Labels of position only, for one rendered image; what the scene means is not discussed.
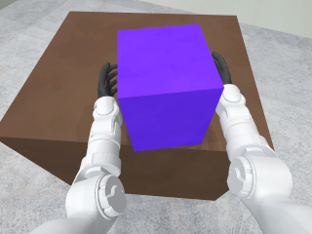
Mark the left robot forearm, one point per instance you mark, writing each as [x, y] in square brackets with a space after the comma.
[104, 141]

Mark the left robot hand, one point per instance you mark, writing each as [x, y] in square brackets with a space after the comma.
[104, 86]

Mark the right robot hand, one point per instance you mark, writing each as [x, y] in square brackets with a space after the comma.
[222, 68]

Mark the robot left upper arm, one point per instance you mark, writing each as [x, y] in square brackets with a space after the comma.
[92, 206]

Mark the pedestal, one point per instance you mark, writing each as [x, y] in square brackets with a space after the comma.
[49, 122]

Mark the carton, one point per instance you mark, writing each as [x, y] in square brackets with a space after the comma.
[168, 86]

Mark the robot right upper arm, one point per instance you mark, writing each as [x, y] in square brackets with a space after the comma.
[264, 184]

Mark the right robot forearm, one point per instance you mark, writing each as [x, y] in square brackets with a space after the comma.
[238, 127]

